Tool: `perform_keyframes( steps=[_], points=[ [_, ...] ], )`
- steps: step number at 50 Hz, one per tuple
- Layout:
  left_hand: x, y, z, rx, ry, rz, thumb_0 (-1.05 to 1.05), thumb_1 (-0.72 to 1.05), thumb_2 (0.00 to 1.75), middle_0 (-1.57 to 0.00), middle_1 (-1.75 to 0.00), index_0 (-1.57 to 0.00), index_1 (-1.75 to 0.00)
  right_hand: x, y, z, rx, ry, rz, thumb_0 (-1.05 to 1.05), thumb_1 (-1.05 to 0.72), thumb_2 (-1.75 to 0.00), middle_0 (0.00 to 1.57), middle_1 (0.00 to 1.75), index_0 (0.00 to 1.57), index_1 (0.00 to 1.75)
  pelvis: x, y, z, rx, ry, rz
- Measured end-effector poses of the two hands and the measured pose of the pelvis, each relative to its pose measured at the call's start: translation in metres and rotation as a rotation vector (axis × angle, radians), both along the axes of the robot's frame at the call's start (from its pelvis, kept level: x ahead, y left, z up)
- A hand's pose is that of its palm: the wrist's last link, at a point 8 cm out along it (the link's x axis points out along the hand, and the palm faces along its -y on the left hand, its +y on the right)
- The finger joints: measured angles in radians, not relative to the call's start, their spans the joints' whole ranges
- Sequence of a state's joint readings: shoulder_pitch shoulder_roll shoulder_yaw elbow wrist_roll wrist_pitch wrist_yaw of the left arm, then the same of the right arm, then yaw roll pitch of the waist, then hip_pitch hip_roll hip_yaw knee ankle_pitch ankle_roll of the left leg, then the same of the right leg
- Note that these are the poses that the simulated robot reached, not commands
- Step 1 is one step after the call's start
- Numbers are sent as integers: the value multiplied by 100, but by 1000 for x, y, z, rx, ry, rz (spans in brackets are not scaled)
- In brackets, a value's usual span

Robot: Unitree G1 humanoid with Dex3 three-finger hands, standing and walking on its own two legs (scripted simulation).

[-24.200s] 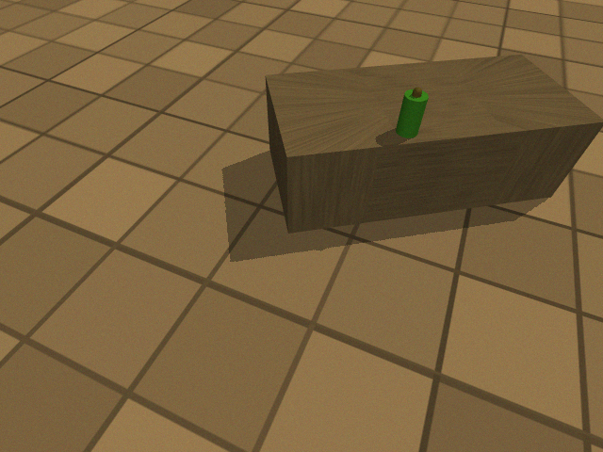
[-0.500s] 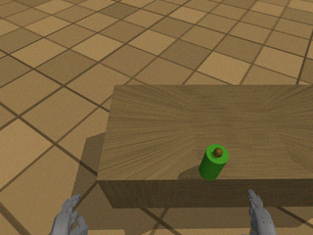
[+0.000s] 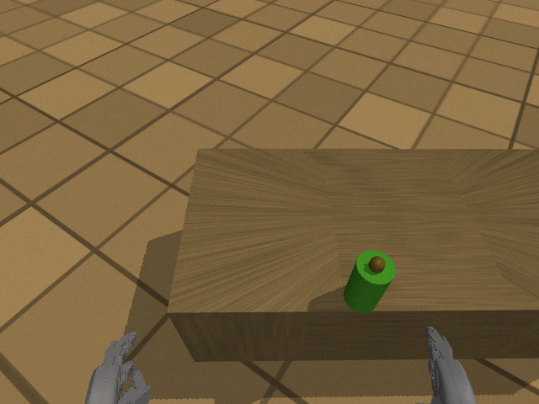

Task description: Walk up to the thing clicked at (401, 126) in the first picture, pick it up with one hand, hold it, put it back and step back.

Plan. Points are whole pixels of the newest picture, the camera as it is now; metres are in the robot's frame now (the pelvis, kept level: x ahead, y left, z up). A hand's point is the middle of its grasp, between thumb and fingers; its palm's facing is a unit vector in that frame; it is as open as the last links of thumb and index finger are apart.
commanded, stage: home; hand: right
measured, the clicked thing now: (369, 280) +0.42 -0.22 -0.22
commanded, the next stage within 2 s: stand in 0.28 s
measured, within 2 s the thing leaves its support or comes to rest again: neither
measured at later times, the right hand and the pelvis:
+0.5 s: hand out of the picture +0.12 -0.23 -0.10, palm faces -0.05 +0.93 -0.36, open 16.8 cm; pelvis +0.00 +0.00 +0.01, yaw +0 degrees
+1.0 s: hand out of the picture +0.06 -0.25 -0.11, palm faces -0.02 +0.94 -0.35, open 7.7 cm; pelvis +0.00 +0.00 +0.05, yaw +0 degrees
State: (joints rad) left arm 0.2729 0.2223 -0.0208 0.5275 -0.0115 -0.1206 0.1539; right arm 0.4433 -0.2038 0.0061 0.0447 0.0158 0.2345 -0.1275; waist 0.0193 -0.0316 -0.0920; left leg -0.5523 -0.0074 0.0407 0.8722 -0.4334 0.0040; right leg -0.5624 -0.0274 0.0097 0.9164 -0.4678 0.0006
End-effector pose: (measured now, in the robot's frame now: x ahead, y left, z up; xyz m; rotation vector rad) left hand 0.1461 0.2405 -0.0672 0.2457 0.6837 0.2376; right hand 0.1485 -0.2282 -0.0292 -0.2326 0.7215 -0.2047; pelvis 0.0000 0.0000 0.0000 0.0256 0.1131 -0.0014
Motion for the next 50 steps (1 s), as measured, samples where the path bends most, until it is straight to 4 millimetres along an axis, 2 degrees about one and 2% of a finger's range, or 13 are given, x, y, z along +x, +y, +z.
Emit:
perform_keyframes(
  steps=[15, 18, 24, 31, 38, 44, 50],
  points=[
    [-6, 0, -3, 16, 19, -34, 1, 90, 90, -20, -30, -20, -31, -6, 1, -4, -15, 5, 25, -1, 53, -6, 6, 6, 6, 5, -6, 2, 0, -3, -13, 1],
    [-11, 7, -15, 46, 154, -140, 1, 90, 90, -20, -30, -20, -31, -8, -10, -20, -60, 57, 108, -1, 53, -6, 6, 6, 6, 5, -8, 2, 4, -18, -51, 4],
    [-33, 34, -16, 41, 292, -96, 1, 90, 90, -20, -30, -20, -31, -31, -40, -38, -73, 192, 96, -1, 48, -10, 9, 10, 9, 9, -5, 1, 13, -31, -87, 4],
    [-65, 52, -12, 48, 417, -24, 1, 90, 90, -20, -30, -20, -30, -60, -59, -45, -75, 325, 39, -1, 16, -42, 16, 23, 17, 22, 0, -3, 25, -28, -117, 4],
    [-84, 47, -12, 12, 499, 10, 0, 90, 90, -20, -30, -20, -30, -81, -62, -44, -62, 423, 6, 0, -33, -74, 19, 28, 20, 28, 1, -5, 38, -30, -142, 3],
    [-90, 39, -12, -18, 531, 11, 0, 90, 90, -20, -30, -20, -30, -91, -62, -42, -52, 469, -17, 0, -68, -85, 20, 30, 20, 29, -1, -5, 46, -31, -160, 4],
    [-92, 37, -11, -28, 540, 10, 0, 90, 90, -20, -30, -20, -30, -98, -63, -38, -51, 494, -34, 0, -84, -89, 20, 30, 21, 30, -5, -5, 50, -31, -174, 3]
  ],
)
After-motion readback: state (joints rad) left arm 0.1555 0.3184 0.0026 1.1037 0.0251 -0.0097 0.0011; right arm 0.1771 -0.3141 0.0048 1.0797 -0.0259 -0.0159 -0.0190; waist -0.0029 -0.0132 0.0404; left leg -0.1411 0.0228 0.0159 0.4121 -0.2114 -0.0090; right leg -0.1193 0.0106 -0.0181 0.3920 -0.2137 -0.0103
